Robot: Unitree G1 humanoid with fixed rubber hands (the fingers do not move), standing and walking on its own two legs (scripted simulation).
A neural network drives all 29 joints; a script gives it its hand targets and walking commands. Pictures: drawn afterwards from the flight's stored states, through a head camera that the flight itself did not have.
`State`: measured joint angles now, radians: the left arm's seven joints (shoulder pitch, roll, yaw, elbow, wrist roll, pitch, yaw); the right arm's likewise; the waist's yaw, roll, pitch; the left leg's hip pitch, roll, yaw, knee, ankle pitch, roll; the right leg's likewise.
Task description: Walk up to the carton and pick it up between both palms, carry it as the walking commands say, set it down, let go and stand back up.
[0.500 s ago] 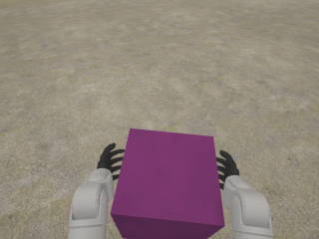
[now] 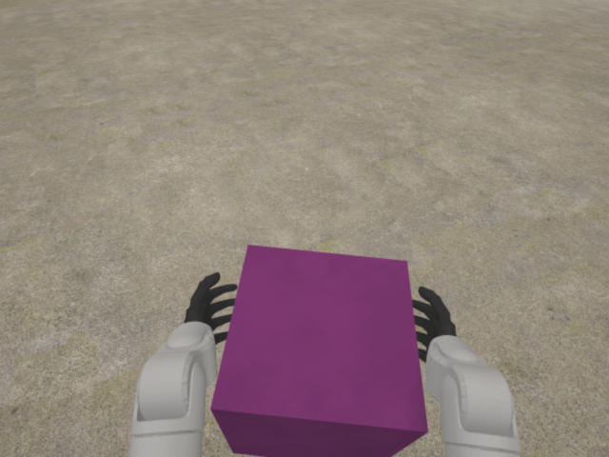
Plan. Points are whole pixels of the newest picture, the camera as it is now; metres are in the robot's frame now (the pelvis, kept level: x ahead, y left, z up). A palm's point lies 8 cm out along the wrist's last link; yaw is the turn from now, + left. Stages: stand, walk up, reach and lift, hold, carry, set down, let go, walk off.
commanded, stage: carry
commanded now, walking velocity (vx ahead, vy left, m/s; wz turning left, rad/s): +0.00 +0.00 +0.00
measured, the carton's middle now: (314, 363) +0.26 +0.00 -0.01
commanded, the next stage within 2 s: none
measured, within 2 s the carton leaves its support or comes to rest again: neither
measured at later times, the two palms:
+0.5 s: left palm (208, 328) +0.26 +0.14 +0.07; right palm (445, 347) +0.25 -0.16 +0.06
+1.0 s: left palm (170, 335) +0.24 +0.18 +0.09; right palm (424, 347) +0.23 -0.12 +0.09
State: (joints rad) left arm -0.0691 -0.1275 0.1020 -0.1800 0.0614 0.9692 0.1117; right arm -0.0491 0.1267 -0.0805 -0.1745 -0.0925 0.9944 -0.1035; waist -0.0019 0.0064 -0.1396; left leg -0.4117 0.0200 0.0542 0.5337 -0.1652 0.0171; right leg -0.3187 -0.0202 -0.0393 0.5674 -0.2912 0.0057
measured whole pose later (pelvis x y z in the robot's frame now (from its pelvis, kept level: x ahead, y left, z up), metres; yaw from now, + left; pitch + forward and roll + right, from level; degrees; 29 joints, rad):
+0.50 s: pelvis +0.00 -0.01 +0.00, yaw +0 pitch +3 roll +0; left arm -0.09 -0.13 0.11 -0.17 0.07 0.97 0.10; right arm -0.05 0.13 -0.08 -0.17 -0.10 0.99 -0.10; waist 0.00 0.01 -0.13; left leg -0.41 0.03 0.05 0.51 -0.15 0.00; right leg -0.31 -0.01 -0.05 0.53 -0.27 -0.01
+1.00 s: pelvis +0.02 +0.03 -0.01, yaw +1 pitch +3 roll +0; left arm 0.05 -0.13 0.05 -0.50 0.03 1.17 0.13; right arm 0.07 0.13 -0.03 -0.51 -0.05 1.21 -0.13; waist -0.01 -0.02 -0.16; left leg -0.43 -0.02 0.10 0.59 -0.22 0.05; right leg -0.33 -0.08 -0.02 0.63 -0.35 0.05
